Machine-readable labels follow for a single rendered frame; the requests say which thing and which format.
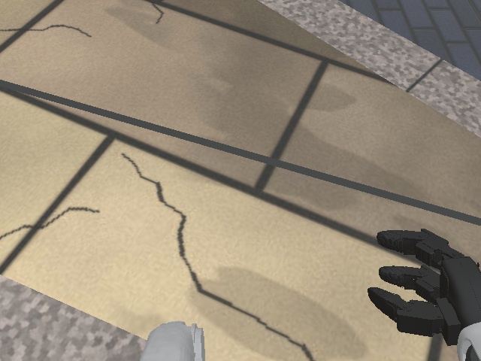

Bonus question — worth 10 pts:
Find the left robot thigh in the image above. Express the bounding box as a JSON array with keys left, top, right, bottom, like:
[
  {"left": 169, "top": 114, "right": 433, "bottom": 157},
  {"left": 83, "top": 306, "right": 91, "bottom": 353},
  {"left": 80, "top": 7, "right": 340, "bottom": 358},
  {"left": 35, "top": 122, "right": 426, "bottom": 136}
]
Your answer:
[{"left": 140, "top": 322, "right": 205, "bottom": 361}]

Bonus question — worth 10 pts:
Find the right robot forearm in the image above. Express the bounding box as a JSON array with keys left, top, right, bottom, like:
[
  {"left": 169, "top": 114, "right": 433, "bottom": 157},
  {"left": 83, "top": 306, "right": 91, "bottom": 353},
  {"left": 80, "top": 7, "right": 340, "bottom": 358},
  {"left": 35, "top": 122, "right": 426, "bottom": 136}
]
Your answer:
[{"left": 457, "top": 322, "right": 481, "bottom": 361}]

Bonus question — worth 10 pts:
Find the right robot hand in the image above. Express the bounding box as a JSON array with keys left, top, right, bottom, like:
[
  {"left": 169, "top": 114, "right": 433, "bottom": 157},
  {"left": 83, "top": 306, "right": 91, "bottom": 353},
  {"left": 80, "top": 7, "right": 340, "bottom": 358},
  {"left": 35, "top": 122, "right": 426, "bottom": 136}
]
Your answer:
[{"left": 368, "top": 229, "right": 481, "bottom": 346}]

